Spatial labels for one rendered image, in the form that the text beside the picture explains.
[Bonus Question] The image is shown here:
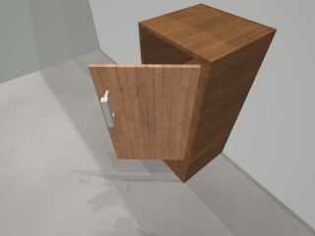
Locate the handle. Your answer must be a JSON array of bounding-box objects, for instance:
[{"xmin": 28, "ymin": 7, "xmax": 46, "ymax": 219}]
[{"xmin": 100, "ymin": 90, "xmax": 115, "ymax": 127}]

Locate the cupboard door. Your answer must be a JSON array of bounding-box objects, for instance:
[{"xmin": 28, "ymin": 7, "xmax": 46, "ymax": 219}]
[{"xmin": 89, "ymin": 64, "xmax": 201, "ymax": 160}]

